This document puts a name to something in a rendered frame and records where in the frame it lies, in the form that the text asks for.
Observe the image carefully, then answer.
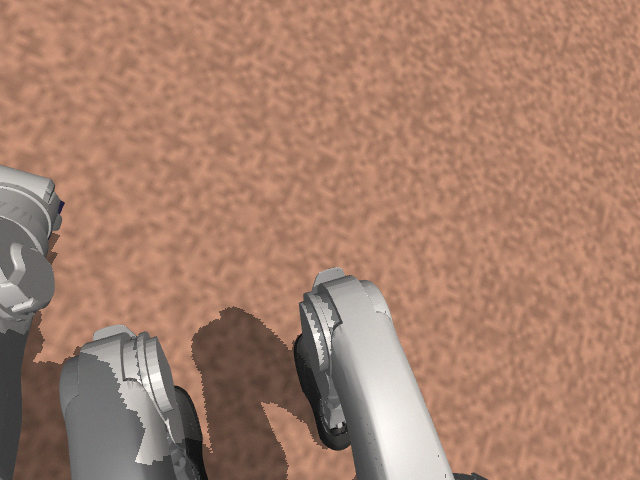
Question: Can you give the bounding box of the small box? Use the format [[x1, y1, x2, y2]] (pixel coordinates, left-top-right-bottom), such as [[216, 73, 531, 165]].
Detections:
[[48, 201, 65, 240]]

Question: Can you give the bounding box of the left robot foot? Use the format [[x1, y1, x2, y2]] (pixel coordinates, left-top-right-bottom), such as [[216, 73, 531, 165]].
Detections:
[[174, 385, 208, 480]]

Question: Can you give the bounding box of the right robot foot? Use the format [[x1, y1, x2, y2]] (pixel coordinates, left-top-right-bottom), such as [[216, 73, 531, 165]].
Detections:
[[294, 334, 351, 451]]

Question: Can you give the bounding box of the left robot arm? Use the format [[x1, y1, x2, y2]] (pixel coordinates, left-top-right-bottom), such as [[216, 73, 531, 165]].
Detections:
[[0, 165, 61, 480]]

